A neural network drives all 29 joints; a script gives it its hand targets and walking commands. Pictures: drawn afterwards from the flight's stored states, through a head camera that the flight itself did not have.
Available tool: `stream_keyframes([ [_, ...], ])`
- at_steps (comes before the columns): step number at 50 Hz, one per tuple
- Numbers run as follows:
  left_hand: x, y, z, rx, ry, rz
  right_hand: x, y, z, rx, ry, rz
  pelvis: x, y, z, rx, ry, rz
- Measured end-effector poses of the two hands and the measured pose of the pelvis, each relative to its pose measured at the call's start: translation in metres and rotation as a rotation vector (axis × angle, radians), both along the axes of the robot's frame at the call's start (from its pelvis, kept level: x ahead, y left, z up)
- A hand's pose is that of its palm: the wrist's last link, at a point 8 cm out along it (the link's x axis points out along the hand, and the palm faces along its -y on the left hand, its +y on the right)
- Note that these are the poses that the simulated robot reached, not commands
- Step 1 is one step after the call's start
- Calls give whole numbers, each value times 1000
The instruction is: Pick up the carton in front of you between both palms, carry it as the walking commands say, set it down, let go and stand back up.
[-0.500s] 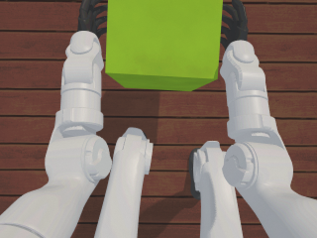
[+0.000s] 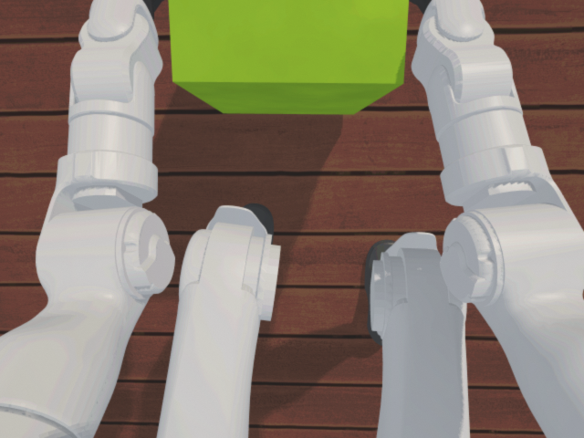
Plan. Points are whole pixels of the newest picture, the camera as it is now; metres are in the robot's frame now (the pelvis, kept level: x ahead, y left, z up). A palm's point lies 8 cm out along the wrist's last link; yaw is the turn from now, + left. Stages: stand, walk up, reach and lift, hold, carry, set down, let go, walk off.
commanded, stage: set down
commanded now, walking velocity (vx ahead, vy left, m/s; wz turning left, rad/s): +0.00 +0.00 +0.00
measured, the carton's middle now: (288, 16) +0.53 +0.12 -0.26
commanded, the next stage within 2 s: none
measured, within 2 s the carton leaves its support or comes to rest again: rests again in 1.06 s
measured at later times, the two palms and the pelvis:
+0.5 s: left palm (124, 13) +0.48 +0.28 -0.18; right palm out of the picture +0.55 -0.02 -0.19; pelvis -0.01 -0.02 -0.01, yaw +1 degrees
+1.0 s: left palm (125, 12) +0.49 +0.28 -0.19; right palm out of the picture +0.55 -0.03 -0.19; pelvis -0.01 -0.01 -0.02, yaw +2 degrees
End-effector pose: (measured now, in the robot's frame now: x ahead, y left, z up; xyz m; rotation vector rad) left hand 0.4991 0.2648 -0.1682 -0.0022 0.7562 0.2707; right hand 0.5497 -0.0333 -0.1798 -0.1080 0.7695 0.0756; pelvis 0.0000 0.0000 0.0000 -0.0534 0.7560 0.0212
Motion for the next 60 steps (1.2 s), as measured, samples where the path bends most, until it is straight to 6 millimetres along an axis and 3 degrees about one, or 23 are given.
stream_keyframes([
  [8, 3, 4, 9, 10, -26, 14, 4, 4, 1, 38, -21, 1, -4, -6, -11, 19, -31, -12],
  [20, -16, 8, -7, -18, -2, 40, -2, 8, -6, 38, 4, 47, -9, -16, -10, 38, -56, -18],
  [50, -13, 16, -18, -14, -1, -4, 4, 8, -13, 62, -55, 116, -14, -12, -17, 49, -138, -5],
  [56, -28, 21, -48, 20, 70, 30, -1, -19, -36, -11, -26, 68, -13, -8, -17, 37, -164, -2],
  [60, -21, 30, -48, 38, 27, 58, 1, -45, -43, -30, -23, 23, -10, -4, -19, 33, -156, -6],
])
